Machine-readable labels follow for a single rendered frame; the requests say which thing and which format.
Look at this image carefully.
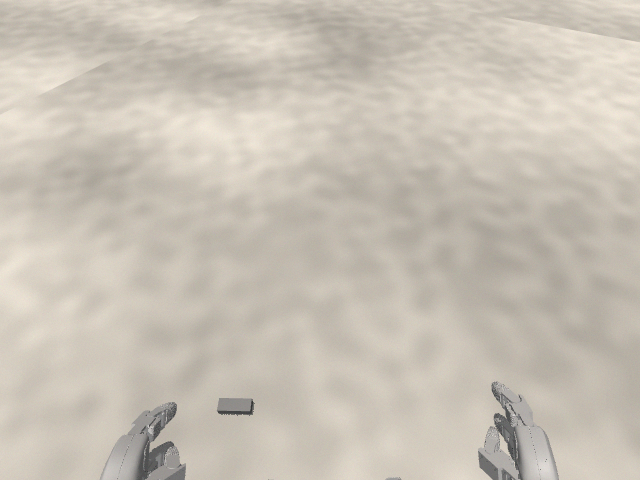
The left robot hand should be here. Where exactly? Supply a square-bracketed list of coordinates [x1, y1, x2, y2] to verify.
[100, 402, 186, 480]

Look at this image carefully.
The small box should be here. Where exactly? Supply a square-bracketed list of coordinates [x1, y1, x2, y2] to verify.
[217, 398, 253, 414]

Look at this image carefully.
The right robot hand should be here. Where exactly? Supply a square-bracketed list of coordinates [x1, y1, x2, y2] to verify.
[478, 381, 559, 480]

